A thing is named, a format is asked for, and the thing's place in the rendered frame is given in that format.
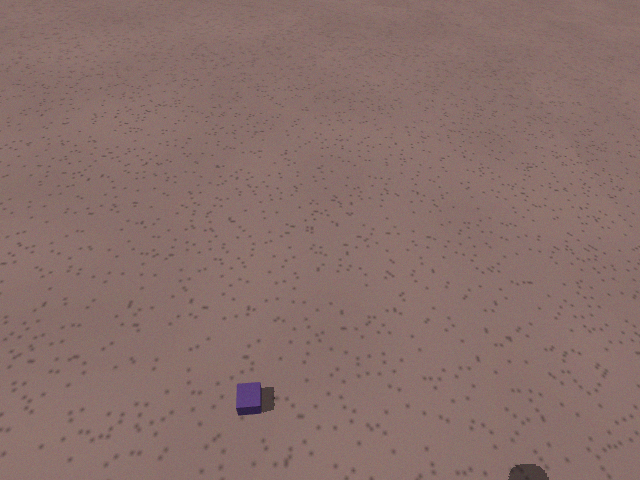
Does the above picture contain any cube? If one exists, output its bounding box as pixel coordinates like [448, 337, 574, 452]
[236, 382, 262, 416]

